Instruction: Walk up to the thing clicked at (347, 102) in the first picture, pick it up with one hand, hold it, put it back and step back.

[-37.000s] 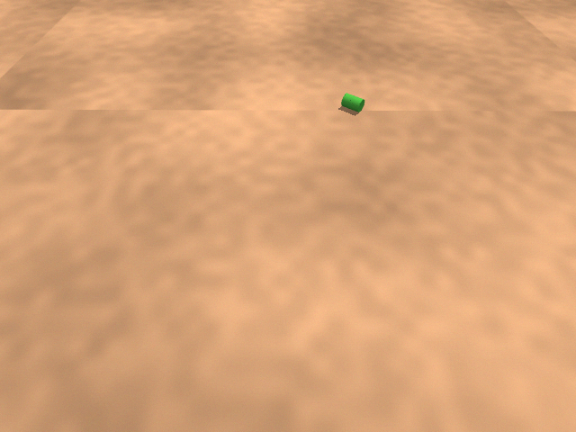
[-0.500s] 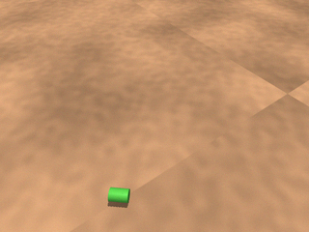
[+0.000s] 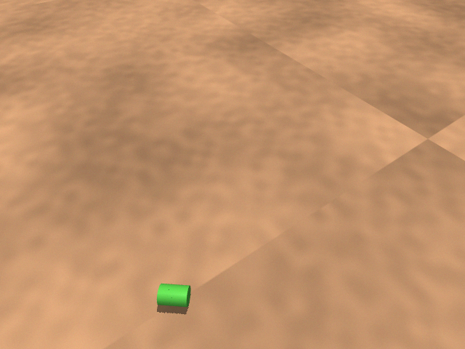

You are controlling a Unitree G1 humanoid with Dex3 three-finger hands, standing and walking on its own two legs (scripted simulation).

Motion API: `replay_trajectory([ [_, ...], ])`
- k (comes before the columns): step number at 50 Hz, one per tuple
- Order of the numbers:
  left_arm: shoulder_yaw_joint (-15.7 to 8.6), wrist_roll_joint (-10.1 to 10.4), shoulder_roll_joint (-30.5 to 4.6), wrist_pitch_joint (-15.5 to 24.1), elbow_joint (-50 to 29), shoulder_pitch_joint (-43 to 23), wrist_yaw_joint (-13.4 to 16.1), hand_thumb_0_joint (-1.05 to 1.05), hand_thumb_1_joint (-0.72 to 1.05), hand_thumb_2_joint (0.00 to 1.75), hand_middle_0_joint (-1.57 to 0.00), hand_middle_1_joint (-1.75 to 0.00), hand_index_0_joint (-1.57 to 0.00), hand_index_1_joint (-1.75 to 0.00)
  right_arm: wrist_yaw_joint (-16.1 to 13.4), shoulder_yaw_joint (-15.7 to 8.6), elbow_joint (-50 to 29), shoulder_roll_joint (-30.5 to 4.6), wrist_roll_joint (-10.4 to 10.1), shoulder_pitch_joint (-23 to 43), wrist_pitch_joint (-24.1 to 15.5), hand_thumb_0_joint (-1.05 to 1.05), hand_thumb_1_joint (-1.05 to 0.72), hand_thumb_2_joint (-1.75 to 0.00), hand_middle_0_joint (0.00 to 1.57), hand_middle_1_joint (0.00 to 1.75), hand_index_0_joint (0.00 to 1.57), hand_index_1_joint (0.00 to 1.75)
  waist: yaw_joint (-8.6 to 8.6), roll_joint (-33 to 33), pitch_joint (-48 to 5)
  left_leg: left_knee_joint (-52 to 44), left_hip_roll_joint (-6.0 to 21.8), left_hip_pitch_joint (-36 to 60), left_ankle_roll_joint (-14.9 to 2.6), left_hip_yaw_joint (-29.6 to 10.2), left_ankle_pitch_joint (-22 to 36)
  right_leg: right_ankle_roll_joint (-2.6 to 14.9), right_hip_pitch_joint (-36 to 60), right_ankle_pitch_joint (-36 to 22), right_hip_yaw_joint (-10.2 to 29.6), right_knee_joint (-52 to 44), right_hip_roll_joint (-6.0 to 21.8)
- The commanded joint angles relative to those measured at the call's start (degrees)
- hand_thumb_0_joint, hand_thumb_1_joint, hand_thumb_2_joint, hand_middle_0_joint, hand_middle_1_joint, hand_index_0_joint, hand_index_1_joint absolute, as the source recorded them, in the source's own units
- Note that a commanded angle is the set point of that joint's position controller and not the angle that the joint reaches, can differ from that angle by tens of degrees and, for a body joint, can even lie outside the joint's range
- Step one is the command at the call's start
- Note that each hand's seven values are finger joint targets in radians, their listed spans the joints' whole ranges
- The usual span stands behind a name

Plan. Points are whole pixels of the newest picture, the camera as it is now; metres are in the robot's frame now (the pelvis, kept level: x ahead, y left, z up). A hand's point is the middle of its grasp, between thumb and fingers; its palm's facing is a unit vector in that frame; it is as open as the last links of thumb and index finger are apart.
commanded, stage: stand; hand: left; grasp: from above
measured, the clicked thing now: (174, 295) +0.45 +0.25 -0.74
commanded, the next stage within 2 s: step back in 0.94 s
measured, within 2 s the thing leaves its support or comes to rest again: neither
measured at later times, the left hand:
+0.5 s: hand out of the picture +0.07 +0.23 -0.16, palm faces +0.01 -0.94 -0.34, open 7.4 cm
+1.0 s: hand out of the picture +0.08 +0.23 -0.16, palm faces +0.01 -0.94 -0.35, open 7.4 cm
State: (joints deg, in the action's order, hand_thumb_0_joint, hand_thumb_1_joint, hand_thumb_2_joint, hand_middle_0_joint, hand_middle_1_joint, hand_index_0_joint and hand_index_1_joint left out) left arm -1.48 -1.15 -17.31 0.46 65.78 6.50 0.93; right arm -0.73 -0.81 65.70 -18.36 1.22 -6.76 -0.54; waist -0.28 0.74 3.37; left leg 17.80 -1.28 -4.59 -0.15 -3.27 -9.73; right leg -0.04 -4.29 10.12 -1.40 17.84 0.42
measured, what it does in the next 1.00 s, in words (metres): stands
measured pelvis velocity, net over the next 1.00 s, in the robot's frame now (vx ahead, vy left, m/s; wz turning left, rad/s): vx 0.00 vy -0.02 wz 0.00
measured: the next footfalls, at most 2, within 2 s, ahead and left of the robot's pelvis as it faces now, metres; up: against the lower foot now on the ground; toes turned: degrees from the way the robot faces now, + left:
left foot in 1.26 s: -0.02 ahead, +0.14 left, +0.00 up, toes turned -2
right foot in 1.70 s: -0.12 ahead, -0.08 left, +0.00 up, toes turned -1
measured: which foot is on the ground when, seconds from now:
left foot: down 0.00-1.00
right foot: down 0.00-1.00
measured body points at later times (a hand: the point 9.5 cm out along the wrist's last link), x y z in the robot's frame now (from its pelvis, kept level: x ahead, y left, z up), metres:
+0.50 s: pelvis +0.00 -0.01 +0.00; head +0.01 -0.02 +0.45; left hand +0.07 +0.28 -0.13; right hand +0.07 -0.30 -0.14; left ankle +0.00 +0.12 -0.75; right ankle +0.00 -0.12 -0.75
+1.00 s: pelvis +0.00 -0.02 +0.00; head +0.02 -0.03 +0.45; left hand +0.08 +0.28 -0.13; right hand +0.07 -0.32 -0.14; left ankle +0.00 +0.12 -0.75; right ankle +0.00 -0.12 -0.75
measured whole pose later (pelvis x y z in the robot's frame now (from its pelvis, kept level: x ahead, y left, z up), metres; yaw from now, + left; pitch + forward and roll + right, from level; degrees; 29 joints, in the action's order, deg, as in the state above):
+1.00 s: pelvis +0.00 -0.02 +0.00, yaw +0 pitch -2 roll +0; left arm -2.1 -0.2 -18.8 0.6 63.3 6.0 0.1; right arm 0.1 -0.2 63.4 -20.1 0.5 -6.1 0.2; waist 0.3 1.4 4.5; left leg 22.4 0.5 -8.2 0.8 -3.8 -11.4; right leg 1.8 -6.8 11.0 -1.9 20.1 -1.5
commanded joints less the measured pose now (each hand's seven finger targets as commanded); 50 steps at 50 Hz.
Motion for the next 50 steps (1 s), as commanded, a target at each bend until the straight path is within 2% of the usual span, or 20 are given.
replay_trajectory([
  [1,-2.4,0.2,-11.9,1.1,-3.0,-2.0,0.7,0.0,0.9,0.9,-0.2,-0.3,-0.2,-0.3,-0.8,-2.1,-3.5,-10.7,-0.2,1.8,-1.1,0.0,-0.9,-0.9,0.2,0.3,0.2,0.3,0.02,-1.0,-3.4,-2.7,7.1,-1.2,-1.06,-4.8,8.8,0.87,0.8,-6.0,5.3,-2.5,6.7],
  [8,-2.3,0.3,-12.2,1.3,-3.2,-2.6,0.5,0.0,0.9,0.9,-0.2,-0.3,-0.2,-0.3,-0.7,-2.0,-3.5,-11.3,-0.3,2.0,-1.1,0.0,-0.9,-0.9,0.2,0.3,0.2,0.3,0.03,-0.3,-3.2,-2.5,7.3,-1.2,-1.05,-4.8,7.3,0.97,0.9,-6.2,5.9,-3.3,6.9],
  [11,-2.2,0.2,-12.4,1.2,-3.1,-2.5,0.5,0.0,0.9,0.9,-0.2,-0.3,-0.2,-0.3,-0.6,-2.0,-3.4,-11.0,-0.3,1.6,-0.9,0.0,-0.9,-0.9,0.2,0.3,0.2,0.3,0.19,-1.2,-1.9,-3.0,7.1,-2.6,-0.85,-4.7,5.1,1.0,0.1,-2.5,6.0,-4.0,6.6],
  [15,-2.3,0.4,-12.7,1.3,-3.4,-2.4,0.4,0.0,0.9,0.9,-0.2,-0.3,-0.2,-0.3,-0.6,-2.0,-3.7,-11.3,-0.3,1.9,-1.1,0.0,-0.9,-0.9,0.2,0.3,0.2,0.3,0.03,0.4,-4.2,-2.4,7.5,-1.5,-1.02,-4.6,8.3,1.37,1.7,-6.8,6.1,-2.9,7.0],
  [16,-2.2,0.4,-12.8,1.3,-3.1,-2.0,0.4,0.0,0.9,0.9,-0.2,-0.3,-0.2,-0.3,-0.6,-1.8,-3.4,-11.1,-0.3,1.5,-1.1,0.0,-0.9,-0.9,0.2,0.3,0.2,0.3,0.0,-0.3,-3.1,-2.9,7.3,-2.3,-0.89,-4.8,7.1,1.25,1.3,-5.8,6.0,-3.1,6.8],
  [18,-2.1,0.3,-12.6,1.4,-3.3,-2.1,0.4,0.0,0.9,0.9,-0.2,-0.3,-0.2,-0.3,-0.6,-1.9,-3.7,-11.4,-0.4,1.9,-1.2,0.0,-0.9,-0.9,0.2,0.3,0.2,0.3,0.01,-0.2,-3.9,-2.6,7.6,-1.4,-1.01,-4.7,9.1,1.17,1.6,-7.6,5.7,-2.7,6.9],
  [24,-2.0,0.5,-12.9,1.2,-3.3,-2.3,0.3,0.0,0.9,0.9,-0.2,-0.3,-0.2,-0.3,-0.6,-1.6,-3.6,-11.5,-0.4,1.6,-1.0,0.0,-0.9,-0.9,0.2,0.3,0.2,0.3,0.18,-0.1,-3.0,-2.7,7.5,-1.9,-0.8,-4.7,6.4,1.28,0.5,-5.0,5.9,-3.2,6.7],
  [25,-2.0,0.4,-13.0,1.3,-3.5,-2.2,0.2,0.0,0.9,0.9,-0.2,-0.3,-0.2,-0.3,-0.6,-1.7,-3.7,-11.6,-0.4,1.6,-1.1,0.0,-0.9,-0.9,0.2,0.3,0.2,0.3,0.1,-0.4,-4.1,-2.6,7.6,-0.7,-0.81,-4.6,7.9,1.49,0.7,-6.6,6.1,-2.9,6.9],
  [27,-2.0,0.4,-13.0,1.3,-3.5,-2.1,0.2,0.0,0.9,0.9,-0.2,-0.3,-0.2,-0.3,-0.5,-1.6,-3.7,-11.8,-0.3,1.7,-1.1,0.0,-0.9,-0.9,0.2,0.3,0.2,0.3,-0.04,0.0,-2.9,-2.9,7.5,-1.8,-0.8,-4.8,6.4,1.24,0.1,-4.9,6.0,-3.3,6.5],
  [33,-1.8,0.5,-13.3,1.5,-3.9,-2.3,0.1,0.0,0.9,0.9,-0.2,-0.3,-0.2,-0.3,-0.6,-1.5,-3.8,-12.2,-0.3,1.4,-1.2,0.0,-0.9,-0.9,0.2,0.3,0.2,0.3,0.14,-0.6,-4.5,-2.2,7.7,-0.5,-0.78,-4.1,9.9,1.44,1.2,-9.7,6.2,-2.5,6.9],
  [36,-1.9,0.6,-13.5,1.5,-3.9,-2.2,0.2,0.0,0.9,0.9,-0.2,-0.3,-0.2,-0.3,-0.5,-1.5,-4.0,-11.9,-0.4,1.6,-1.1,0.0,-0.9,-0.9,0.2,0.3,0.2,0.3,0.11,-0.6,-4.2,-2.2,7.8,-0.9,-0.88,-4.1,10.0,1.41,1.8,-10.3,6.0,-2.4,7.0],
  [40,-1.8,0.5,-13.5,1.4,-3.9,-2.4,0.1,0.0,0.9,0.9,-0.2,-0.3,-0.2,-0.3,-0.5,-1.3,-3.8,-12.1,-0.4,1.3,-1.0,0.0,-0.9,-0.9,0.2,0.3,0.2,0.3,0.14,-0.7,-3.0,-2.9,7.7,-1.4,-0.69,-4.2,6.7,1.37,0.1,-6.4,6.4,-3.1,6.6],
  [42,-1.8,0.6,-13.7,1.4,-4.1,-2.2,0.1,0.0,0.9,0.9,-0.2,-0.3,-0.2,-0.3,-0.5,-1.4,-4.0,-12.3,-0.4,1.8,-1.2,0.0,-0.9,-0.9,0.2,0.3,0.2,0.3,0.1,0.1,-4.4,-2.6,7.9,-0.2,-0.73,-4.1,9.0,1.65,0.7,-8.9,6.3,-2.5,6.8],
  [44,-1.8,0.6,-13.9,1.4,-4.1,-2.3,0.1,0.0,0.9,0.9,-0.2,-0.3,-0.2,-0.3,-0.5,-1.3,-3.9,-12.1,-0.3,1.3,-1.2,0.0,-0.9,-0.9,0.2,0.3,0.2,0.3,0.03,-0.7,-3.4,-3.2,7.8,-1.3,-0.58,-4.2,7.4,1.43,0.4,-6.9,6.2,-2.9,6.5],
  [46,-1.7,0.5,-13.9,1.5,-4.1,-2.1,0.0,0.0,0.9,0.9,-0.2,-0.3,-0.2,-0.3,-0.4,-1.3,-4.0,-12.2,-0.4,1.3,-1.2,0.0,-0.9,-0.9,0.2,0.3,0.2,0.3,0.2,-1.0,-3.6,-2.7,7.8,-0.7,-0.68,-4.0,7.7,1.37,0.3,-7.5,6.5,-3.1,6.8],
  [47,-4.9,1.4,-18.2,0.9,-4.9,-2.0,0.2,0.0,0.9,0.9,-0.2,-0.3,-0.2,-0.3,-0.1,-2.3,-5.6,-14.7,-0.6,3.7,-0.1,0.0,-0.9,-0.9,0.2,0.3,0.2,0.3,-0.14,-2.0,3.8,5.2,5.9,-7.6,-2.0,-3.6,14.9,2.01,-3.4,-18.4,7.6,0.8,6.8],
  [48,-5.2,1.5,-18.6,0.7,-5.9,-0.6,0.4,0.0,0.9,0.9,-0.2,-0.3,-0.2,-0.3,-0.1,-2.3,-6.8,-13.9,-1.1,2.7,0.3,0.0,-0.9,-0.9,0.2,0.3,0.2,0.3,0.1,-2.7,1.3,9.6,4.4,-7.5,-1.93,-1.8,14.6,3.87,-2.4,-23.3,8.4,1.5,8.4],
  [49,-5.6,1.5,-18.9,0.6,-6.8,-0.3,0.5,0.0,0.9,0.9,-0.2,-0.3,-0.2,-0.3,-0.1,-2.5,-7.4,-13.3,-1.5,1.7,0.5,0.0,-0.9,-0.9,0.2,0.3,0.2,0.3,0.28,-3.8,-1.4,14.7,2.5,-7.1,-1.66,-0.6,12.8,6.57,-1.8,-27.5,10.2,1.7,10.9],
  [50,-5.9,1.4,-19.4,0.4,-8.3,-0.9,0.5,0.0,0.9,0.9,-0.2,-0.3,-0.2,-0.3,-0.1,-2.8,-8.3,-13.1,-1.6,0.5,1.0,0.0,-0.9,-0.9,0.2,0.3,0.2,0.3,0.48,-6.0,-3.7,19.7,0.5,-8.3,-1.32,0.6,6.7,9.52,-1.2,-29.3,12.7,1.6,14.1],
])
